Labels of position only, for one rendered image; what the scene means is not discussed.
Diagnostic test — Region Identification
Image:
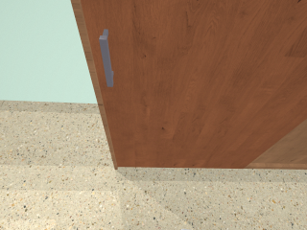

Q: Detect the handle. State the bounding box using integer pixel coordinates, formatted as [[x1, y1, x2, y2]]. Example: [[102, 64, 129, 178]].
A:
[[99, 29, 114, 87]]

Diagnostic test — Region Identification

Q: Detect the wardrobe door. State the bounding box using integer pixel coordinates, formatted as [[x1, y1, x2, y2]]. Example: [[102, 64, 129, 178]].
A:
[[251, 119, 307, 164], [81, 0, 307, 169]]

